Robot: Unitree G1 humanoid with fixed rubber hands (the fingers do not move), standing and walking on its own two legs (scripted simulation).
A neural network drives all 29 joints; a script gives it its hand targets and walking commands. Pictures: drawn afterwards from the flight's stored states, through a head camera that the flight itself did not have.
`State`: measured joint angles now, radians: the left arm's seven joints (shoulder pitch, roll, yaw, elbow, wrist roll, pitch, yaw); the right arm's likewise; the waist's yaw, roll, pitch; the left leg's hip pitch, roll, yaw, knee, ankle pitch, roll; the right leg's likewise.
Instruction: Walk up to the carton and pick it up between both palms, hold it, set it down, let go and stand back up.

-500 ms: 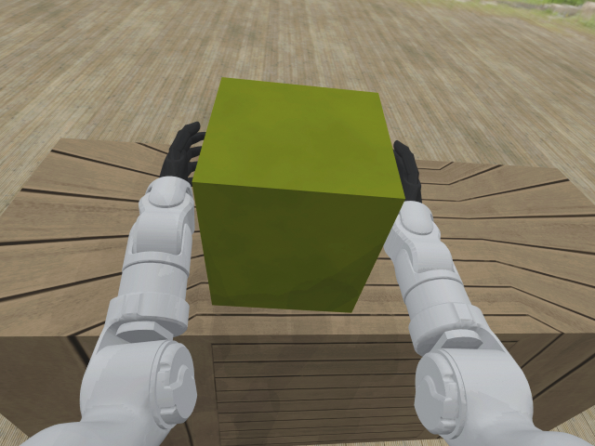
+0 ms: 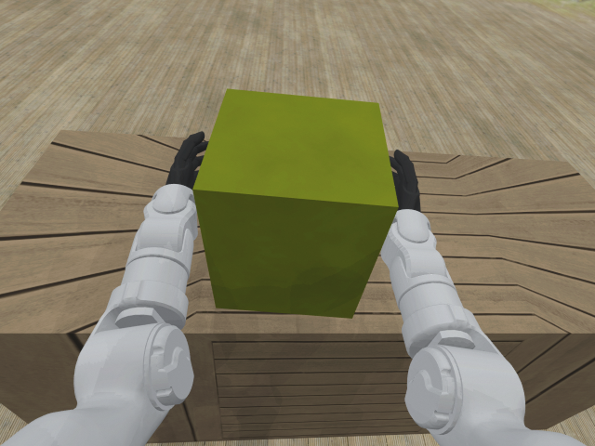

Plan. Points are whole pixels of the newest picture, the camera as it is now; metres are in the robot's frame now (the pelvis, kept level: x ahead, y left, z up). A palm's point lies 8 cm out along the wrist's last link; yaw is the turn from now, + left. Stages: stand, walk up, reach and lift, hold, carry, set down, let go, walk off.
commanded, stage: set down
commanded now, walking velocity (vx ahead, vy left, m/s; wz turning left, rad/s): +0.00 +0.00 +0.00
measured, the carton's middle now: (293, 210) +0.42 +0.03 +0.11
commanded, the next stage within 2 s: none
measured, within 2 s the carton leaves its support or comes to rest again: neither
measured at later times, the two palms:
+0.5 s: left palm (181, 202) +0.42 +0.19 +0.10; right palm (387, 225) +0.41 -0.11 +0.11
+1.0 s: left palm (188, 212) +0.44 +0.19 +0.07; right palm (382, 239) +0.41 -0.12 +0.07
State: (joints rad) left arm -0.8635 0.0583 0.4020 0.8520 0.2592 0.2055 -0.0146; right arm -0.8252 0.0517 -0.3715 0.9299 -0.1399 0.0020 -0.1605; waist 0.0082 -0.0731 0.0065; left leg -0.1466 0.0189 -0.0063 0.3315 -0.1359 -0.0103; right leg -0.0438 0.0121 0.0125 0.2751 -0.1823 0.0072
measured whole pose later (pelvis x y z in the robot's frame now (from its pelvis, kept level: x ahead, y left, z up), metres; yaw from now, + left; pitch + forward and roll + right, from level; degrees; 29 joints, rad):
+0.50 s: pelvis +0.01 +0.01 +0.00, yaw +0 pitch +2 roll -1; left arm -0.89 0.08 0.40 1.00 0.25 0.07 -0.02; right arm -0.78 0.11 -0.51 0.91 -0.28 -0.07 -0.15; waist 0.02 -0.07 -0.02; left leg -0.25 0.02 0.01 0.35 -0.14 0.00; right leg -0.14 0.01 0.00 0.26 -0.17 0.01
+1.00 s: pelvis +0.01 +0.01 +0.00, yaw +0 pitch +8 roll -1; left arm -0.93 0.09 0.44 1.13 0.28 -0.05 -0.04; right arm -0.76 0.17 -0.62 0.86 -0.41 -0.12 -0.13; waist 0.03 -0.05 -0.04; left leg -0.36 0.03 0.03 0.35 -0.13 0.00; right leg -0.25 0.00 -0.01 0.29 -0.17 0.02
